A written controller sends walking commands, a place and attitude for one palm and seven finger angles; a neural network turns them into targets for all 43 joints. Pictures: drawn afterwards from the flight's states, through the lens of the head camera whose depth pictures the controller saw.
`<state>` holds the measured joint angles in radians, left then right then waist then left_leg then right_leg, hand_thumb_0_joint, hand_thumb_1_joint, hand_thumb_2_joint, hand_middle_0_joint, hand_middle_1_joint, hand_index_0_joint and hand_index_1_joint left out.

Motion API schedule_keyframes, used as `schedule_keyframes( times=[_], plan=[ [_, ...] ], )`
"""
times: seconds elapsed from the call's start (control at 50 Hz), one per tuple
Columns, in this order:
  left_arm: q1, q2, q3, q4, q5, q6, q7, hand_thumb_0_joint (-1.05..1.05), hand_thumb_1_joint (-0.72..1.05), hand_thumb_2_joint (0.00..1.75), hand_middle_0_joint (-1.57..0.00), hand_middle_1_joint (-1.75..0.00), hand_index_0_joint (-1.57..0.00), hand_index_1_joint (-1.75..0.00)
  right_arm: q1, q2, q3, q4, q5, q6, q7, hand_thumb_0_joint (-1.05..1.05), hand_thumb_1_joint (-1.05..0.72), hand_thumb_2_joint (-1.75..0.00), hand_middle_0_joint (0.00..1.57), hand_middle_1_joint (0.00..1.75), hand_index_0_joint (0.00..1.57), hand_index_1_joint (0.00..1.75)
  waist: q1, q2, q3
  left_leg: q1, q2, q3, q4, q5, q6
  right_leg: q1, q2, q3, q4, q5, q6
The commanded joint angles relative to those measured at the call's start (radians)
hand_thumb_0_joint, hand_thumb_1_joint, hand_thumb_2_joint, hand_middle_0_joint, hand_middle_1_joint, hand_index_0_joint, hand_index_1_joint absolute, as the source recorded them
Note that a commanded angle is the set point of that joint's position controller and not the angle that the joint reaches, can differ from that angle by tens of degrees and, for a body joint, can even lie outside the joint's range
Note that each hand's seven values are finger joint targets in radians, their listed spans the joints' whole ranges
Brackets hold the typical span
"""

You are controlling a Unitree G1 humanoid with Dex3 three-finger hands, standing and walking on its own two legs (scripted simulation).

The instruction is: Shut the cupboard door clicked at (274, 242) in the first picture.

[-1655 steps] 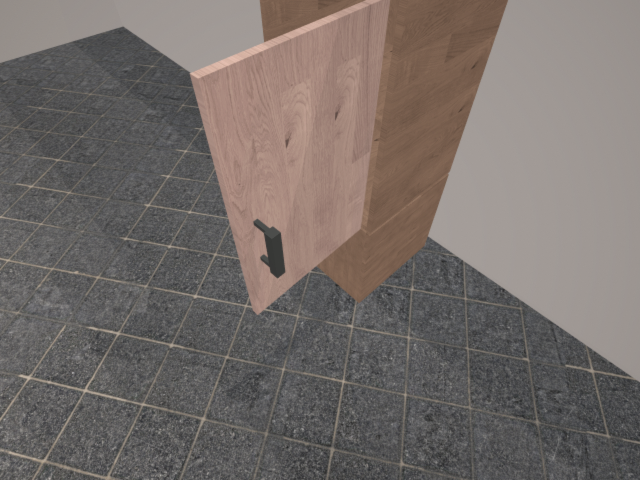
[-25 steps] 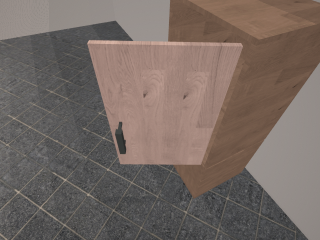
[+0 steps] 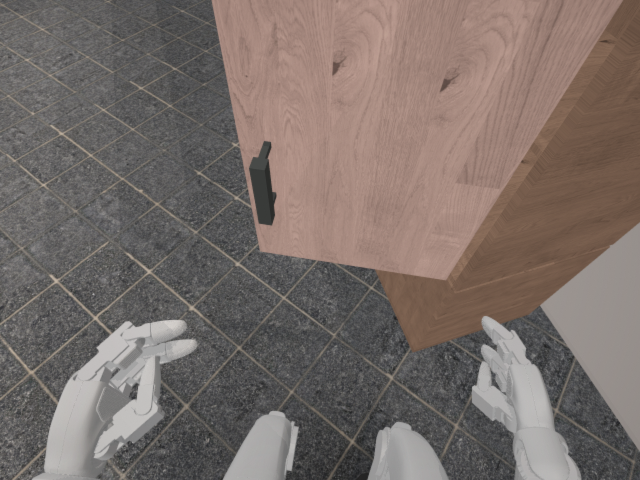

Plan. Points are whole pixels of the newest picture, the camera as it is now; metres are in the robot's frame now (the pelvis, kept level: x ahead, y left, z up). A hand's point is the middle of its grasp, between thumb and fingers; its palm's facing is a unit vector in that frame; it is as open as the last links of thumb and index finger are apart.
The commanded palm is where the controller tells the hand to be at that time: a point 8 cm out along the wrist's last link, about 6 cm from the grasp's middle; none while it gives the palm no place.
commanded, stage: raise the hand and make a fist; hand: left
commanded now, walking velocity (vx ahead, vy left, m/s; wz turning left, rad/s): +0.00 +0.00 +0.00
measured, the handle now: (266, 184) +0.50 +0.16 +0.02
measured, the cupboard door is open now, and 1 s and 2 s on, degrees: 63 63 63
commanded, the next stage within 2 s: bring the fist close to the handle in 1.36 s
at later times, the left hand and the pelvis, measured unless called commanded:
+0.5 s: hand (156, 375) +0.21 +0.21 +0.05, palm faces -0.05 -1.00 -0.01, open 3.3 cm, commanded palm +0.18 +0.26 +0.06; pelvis +0.00 +0.03 +0.00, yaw -1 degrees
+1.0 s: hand (155, 347) +0.23 +0.21 +0.05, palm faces -0.05 -1.00 -0.03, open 3.1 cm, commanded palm +0.21 +0.27 +0.06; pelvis +0.01 +0.03 +0.01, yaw -1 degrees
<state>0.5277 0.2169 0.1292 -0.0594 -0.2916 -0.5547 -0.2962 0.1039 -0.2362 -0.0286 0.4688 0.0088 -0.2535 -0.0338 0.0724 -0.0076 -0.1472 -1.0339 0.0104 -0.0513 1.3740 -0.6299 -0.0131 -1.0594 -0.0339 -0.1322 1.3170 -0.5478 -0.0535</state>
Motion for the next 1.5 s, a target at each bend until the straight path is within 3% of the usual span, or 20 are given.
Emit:
schedule_keyframes(
  times=[0.0, 0.06, 0.08, 0.14, 0.18, 0.26, 0.28, 0.3, 0.34, 0.38, 0.42, 0.52, 0.64, 0.78, 1.0, 1.04, 1.24, 1.38, 1.4, 1.48],
  plan=[
    [-0.082, 0.087, 0.017, -0.187, -0.013, 0.023, -0.078, 0.00, 0.90, 0.90, -0.71, -0.86, -0.71, -0.86, 0.062, -0.126, -0.050, -0.096, 0.016, -0.026, -0.025, 0.00, -0.90, -0.90, 0.20, 0.30, 0.20, 0.30, -0.096, 0.033, -0.244, 0.037, -0.018, 0.015, -0.159, 0.286, 0.042, 0.247, 0.033, 0.171, -0.246, 0.170, 0.029],
    [-0.036, 0.120, 0.084, -0.174, -0.031, 0.124, -0.078, 0.00, 0.90, 0.90, -0.77, -0.92, -0.77, -0.92, 0.040, -0.113, -0.049, -0.119, 0.028, -0.008, -0.029, 0.00, -0.90, -0.90, 0.20, 0.30, 0.20, 0.30, -0.059, -0.047, -0.291, 0.002, -0.022, 0.015, -0.181, 0.274, 0.039, 0.328, 0.020, 0.186, -0.272, 0.128, 0.040],
    [-0.016, 0.144, 0.123, -0.166, -0.034, 0.143, -0.067, 0.00, 0.90, 0.90, -0.79, -0.94, -0.79, -0.94, 0.025, -0.109, -0.049, -0.120, 0.028, -0.002, -0.031, 0.00, -0.90, -0.90, 0.20, 0.30, 0.20, 0.30, -0.032, -0.032, -0.306, 0.005, -0.023, 0.014, -0.186, 0.296, 0.038, 0.345, 0.023, 0.182, -0.257, 0.151, 0.033],
    [-0.006, 0.113, 0.128, -0.224, -0.047, 0.135, -0.026, 0.00, 0.90, 0.90, -0.84, -1.00, -0.84, -1.00, 0.026, -0.087, -0.044, -0.130, 0.022, 0.001, -0.024, 0.00, -0.90, -0.90, 0.20, 0.30, 0.20, 0.30, -0.019, -0.018, -0.324, 0.031, -0.025, 0.008, -0.220, 0.317, 0.030, 0.355, 0.020, 0.153, -0.238, 0.193, 0.035],
    [-0.018, 0.119, 0.133, -0.216, -0.043, 0.108, 0.002, 0.00, 0.90, 0.90, -0.88, -1.04, -0.88, -1.04, 0.021, -0.088, -0.039, -0.125, 0.016, 0.002, -0.027, 0.00, -0.90, -0.90, 0.20, 0.30, 0.20, 0.30, -0.022, -0.037, -0.295, 0.014, -0.023, 0.005, -0.218, 0.309, 0.032, 0.329, 0.028, 0.144, -0.229, 0.175, 0.029],
    [-0.023, 0.078, 0.064, -0.204, -0.024, 0.045, 0.015, 0.00, 0.90, 0.90, -0.95, -1.12, -0.95, -1.12, 0.045, -0.104, -0.039, -0.124, 0.013, -0.005, -0.022, 0.00, -0.90, -0.90, 0.20, 0.30, 0.20, 0.30, -0.056, -0.012, -0.236, 0.021, -0.024, 0.001, -0.237, 0.237, 0.029, 0.239, 0.027, 0.124, -0.234, 0.074, 0.026],
    [-0.040, 0.093, 0.064, -0.200, -0.019, 0.038, 0.013, 0.00, 0.90, 0.90, -0.97, -1.14, -0.97, -1.14, 0.042, -0.112, -0.038, -0.125, 0.012, -0.004, -0.025, 0.00, -0.90, -0.90, 0.20, 0.30, 0.20, 0.30, -0.060, -0.015, -0.220, 0.017, -0.022, -0.003, -0.237, 0.230, 0.032, 0.224, 0.031, 0.120, -0.232, 0.057, 0.020],
    [-0.042, 0.096, 0.059, -0.219, -0.014, 0.028, 0.011, 0.00, 0.90, 0.90, -0.99, -1.16, -0.99, -1.16, 0.050, -0.120, -0.039, -0.130, 0.011, -0.006, -0.025, 0.00, -0.90, -0.90, 0.20, 0.30, 0.20, 0.30, -0.056, 0.021, -0.238, 0.035, -0.023, -0.005, -0.247, 0.222, 0.030, 0.209, 0.029, 0.113, -0.223, 0.052, 0.019],
    [-0.036, 0.090, 0.045, -0.211, -0.011, 0.025, 0.011, 0.00, 0.90, 0.90, -1.02, -1.20, -1.02, -1.20, 0.060, -0.124, -0.039, -0.135, 0.013, -0.005, -0.025, 0.00, -0.90, -0.90, 0.20, 0.30, 0.20, 0.30, -0.064, 0.022, -0.215, 0.044, -0.024, -0.011, -0.268, 0.183, 0.029, 0.185, 0.031, 0.100, -0.227, 0.024, 0.019],
    [-0.053, 0.125, 0.074, -0.222, -0.012, 0.024, 0.018, 0.00, 0.90, 0.90, -1.06, -1.24, -1.06, -1.24, 0.061, -0.131, -0.039, -0.139, 0.011, -0.002, -0.029, 0.00, -0.90, -0.90, 0.20, 0.30, 0.20, 0.30, -0.057, 0.026, -0.223, 0.041, -0.026, -0.013, -0.270, 0.190, 0.030, 0.194, 0.035, 0.097, -0.218, 0.034, 0.013],
    [-0.042, 0.115, 0.065, -0.252, -0.008, 0.019, 0.027, 0.00, 0.90, 0.90, -1.10, -1.28, -1.10, -1.28, 0.068, -0.133, -0.040, -0.148, 0.011, 0.003, -0.027, 0.00, -0.90, -0.90, 0.20, 0.30, 0.20, 0.30, -0.050, 0.074, -0.250, 0.075, -0.026, -0.015, -0.286, 0.212, 0.024, 0.190, 0.035, 0.082, -0.202, 0.072, 0.013],
    [-0.043, 0.104, 0.052, -0.261, 0.002, 0.032, 0.051, 0.00, 0.90, 0.90, -1.19, -1.38, -1.19, -1.38, 0.079, -0.136, -0.038, -0.159, 0.008, 0.024, -0.019, 0.00, -0.90, -0.90, 0.20, 0.30, 0.20, 0.30, -0.056, 0.097, -0.254, 0.114, -0.022, -0.026, -0.302, 0.249, 0.013, 0.182, 0.044, 0.059, -0.189, 0.121, 0.012],
    [-0.073, 0.106, 0.042, -0.224, 0.019, 0.064, 0.051, 0.00, 0.90, 0.90, -1.30, -1.50, -1.30, -1.50, 0.091, -0.143, -0.031, -0.173, 0.006, 0.046, -0.013, 0.00, -0.90, -0.90, 0.20, 0.30, 0.20, 0.30, -0.073, 0.082, -0.214, 0.113, -0.019, -0.035, -0.312, 0.228, 0.007, 0.165, 0.049, 0.050, -0.199, 0.118, 0.013],
    [-0.142, 0.134, 0.077, -0.200, 0.003, 0.064, 0.029, 0.00, 0.90, 0.90, -1.30, -1.50, -1.30, -1.50, 0.095, -0.145, -0.022, -0.167, 0.003, 0.049, -0.017, 0.00, -0.90, -0.90, 0.20, 0.30, 0.20, 0.30, -0.073, 0.062, -0.236, 0.095, -0.023, -0.029, -0.286, 0.250, 0.011, 0.188, 0.052, 0.060, -0.199, 0.134, 0.010],
    [-0.139, 0.140, 0.098, -0.181, -0.017, 0.084, 0.004, 0.00, 0.90, 0.90, -1.30, -1.50, -1.30, -1.50, 0.101, -0.143, -0.026, -0.158, 0.009, 0.046, -0.015, 0.00, -0.90, -0.90, 0.20, 0.30, 0.20, 0.30, -0.061, 0.068, -0.298, 0.106, -0.025, -0.013, -0.275, 0.332, 0.012, 0.238, 0.044, 0.068, -0.197, 0.210, 0.014],
    [-0.128, 0.130, 0.097, -0.167, -0.021, 0.085, 0.007, 0.00, 0.90, 0.90, -1.30, -1.50, -1.30, -1.50, 0.102, -0.142, -0.029, -0.157, 0.012, 0.048, -0.014, 0.00, -0.90, -0.90, 0.20, 0.30, 0.20, 0.30, -0.065, 0.033, -0.283, 0.091, -0.024, -0.006, -0.269, 0.323, 0.016, 0.246, 0.044, 0.073, -0.205, 0.210, 0.018],
    [-0.150, 0.137, 0.096, -0.163, -0.016, 0.047, 0.018, 0.00, 0.90, 0.90, -1.30, -1.50, -1.30, -1.50, 0.102, -0.141, -0.031, -0.152, 0.009, 0.053, -0.015, 0.00, -0.90, -0.90, 0.20, 0.30, 0.20, 0.30, -0.070, 0.044, -0.280, 0.059, -0.028, 0.008, -0.250, 0.288, 0.024, 0.251, 0.037, 0.100, -0.215, 0.180, 0.019],
    [-0.156, 0.147, 0.098, -0.152, -0.018, 0.060, 0.011, 0.00, 0.90, 0.90, -1.30, -1.50, -1.30, -1.50, 0.102, -0.142, -0.028, -0.160, 0.011, 0.064, -0.019, 0.00, -0.90, -0.90, 0.20, 0.30, 0.20, 0.30, -0.076, 0.030, -0.254, 0.039, -0.028, 0.013, -0.241, 0.258, 0.030, 0.258, 0.039, 0.117, -0.239, 0.135, 0.019],
    [-0.156, 0.145, 0.099, -0.170, -0.019, 0.057, 0.010, 0.00, 0.90, 0.90, -1.30, -1.50, -1.30, -1.50, 0.098, -0.141, -0.028, -0.162, 0.011, 0.064, -0.019, 0.00, -0.90, -0.90, 0.20, 0.30, 0.20, 0.30, -0.070, 0.039, -0.278, 0.048, -0.028, 0.011, -0.242, 0.272, 0.029, 0.266, 0.037, 0.115, -0.229, 0.156, 0.019],
    [-0.219, 0.139, 0.081, -0.169, -0.012, 0.048, 0.017, 0.00, 0.90, 0.90, -1.30, -1.50, -1.30, -1.50, 0.107, -0.143, -0.024, -0.149, 0.006, 0.062, -0.021, 0.00, -0.90, -0.90, 0.20, 0.30, 0.20, 0.30, -0.088, 0.051, -0.268, 0.051, -0.025, 0.005, -0.230, 0.283, 0.030, 0.235, 0.042, 0.105, -0.212, 0.175, 0.018]
  ],
)
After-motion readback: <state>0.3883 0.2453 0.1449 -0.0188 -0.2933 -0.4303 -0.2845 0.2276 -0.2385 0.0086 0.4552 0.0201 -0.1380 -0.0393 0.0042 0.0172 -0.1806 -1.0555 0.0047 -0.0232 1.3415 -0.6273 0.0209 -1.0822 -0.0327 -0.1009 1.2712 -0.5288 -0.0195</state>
